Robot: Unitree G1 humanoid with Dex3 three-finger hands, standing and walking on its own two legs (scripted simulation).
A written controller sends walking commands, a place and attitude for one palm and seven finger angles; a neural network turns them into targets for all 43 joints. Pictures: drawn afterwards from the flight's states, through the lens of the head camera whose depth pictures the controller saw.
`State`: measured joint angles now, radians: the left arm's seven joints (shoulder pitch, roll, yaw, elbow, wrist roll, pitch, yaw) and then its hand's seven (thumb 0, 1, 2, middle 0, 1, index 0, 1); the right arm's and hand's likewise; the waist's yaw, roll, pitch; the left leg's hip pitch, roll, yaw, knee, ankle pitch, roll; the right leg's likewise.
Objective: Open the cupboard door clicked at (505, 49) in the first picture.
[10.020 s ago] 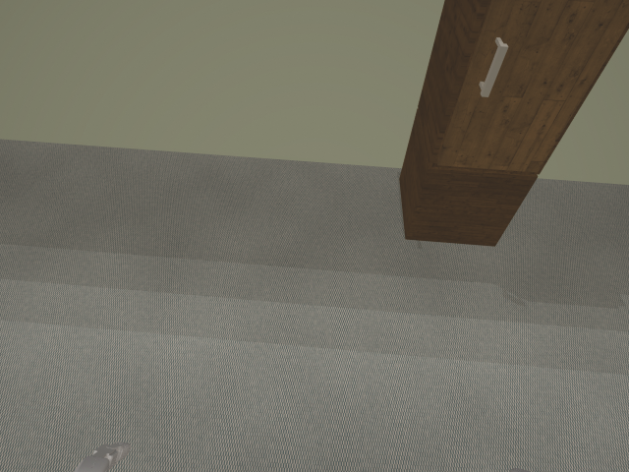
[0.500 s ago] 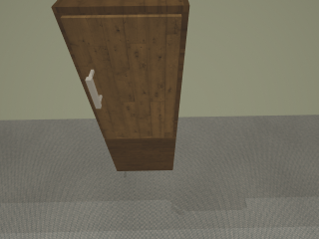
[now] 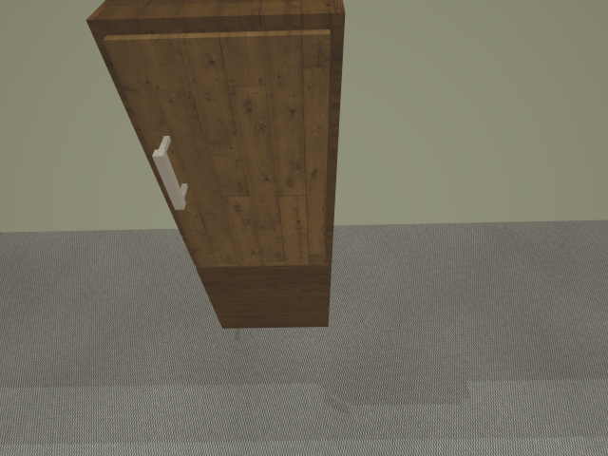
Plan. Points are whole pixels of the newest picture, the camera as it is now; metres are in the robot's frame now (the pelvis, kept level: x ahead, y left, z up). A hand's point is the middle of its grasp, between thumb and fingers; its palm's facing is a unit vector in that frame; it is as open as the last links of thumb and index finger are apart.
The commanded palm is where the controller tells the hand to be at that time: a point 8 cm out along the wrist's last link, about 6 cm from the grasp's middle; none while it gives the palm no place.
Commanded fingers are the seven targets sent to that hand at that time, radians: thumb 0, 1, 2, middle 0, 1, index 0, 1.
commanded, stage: shuffle to correct the standing spot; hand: left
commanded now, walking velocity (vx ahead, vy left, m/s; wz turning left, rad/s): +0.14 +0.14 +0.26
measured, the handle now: (173, 174) +0.58 +0.29 +0.01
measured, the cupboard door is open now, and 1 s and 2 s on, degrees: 0 0 0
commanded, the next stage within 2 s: come to a stop and stand still in 0.18 s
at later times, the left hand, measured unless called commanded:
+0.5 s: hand out of the picture +0.12 +0.19 -0.16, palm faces +0.08 -0.97 -0.24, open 7.3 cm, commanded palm none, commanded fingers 0.00 0.90 0.90 -0.20 -0.30 -0.20 -0.30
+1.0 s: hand out of the picture +0.04 +0.21 -0.18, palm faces +0.15 -0.96 -0.23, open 7.3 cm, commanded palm none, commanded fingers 0.00 0.90 0.90 -0.20 -0.30 -0.20 -0.30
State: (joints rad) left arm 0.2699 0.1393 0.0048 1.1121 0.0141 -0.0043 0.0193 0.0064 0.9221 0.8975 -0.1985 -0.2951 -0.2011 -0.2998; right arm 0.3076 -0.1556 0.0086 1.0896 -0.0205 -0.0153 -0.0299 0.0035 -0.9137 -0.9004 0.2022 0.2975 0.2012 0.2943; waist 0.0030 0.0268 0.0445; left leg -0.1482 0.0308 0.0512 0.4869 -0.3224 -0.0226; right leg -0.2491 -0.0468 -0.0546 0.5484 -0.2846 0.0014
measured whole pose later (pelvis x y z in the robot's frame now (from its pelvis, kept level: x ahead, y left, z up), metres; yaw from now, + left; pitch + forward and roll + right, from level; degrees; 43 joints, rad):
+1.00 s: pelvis +0.03 +0.01 +0.00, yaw +4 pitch +0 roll +1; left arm 0.27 0.21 0.05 1.00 0.02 0.04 0.02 0.00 0.91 0.90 -0.20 -0.30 -0.20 -0.30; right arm 0.22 -0.19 -0.04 0.97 -0.02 0.01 -0.01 0.00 -0.92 -0.90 0.20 0.30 0.20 0.29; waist 0.04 -0.03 0.01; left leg -0.21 0.01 0.04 0.49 -0.30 0.00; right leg -0.37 -0.02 -0.11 0.53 -0.17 -0.05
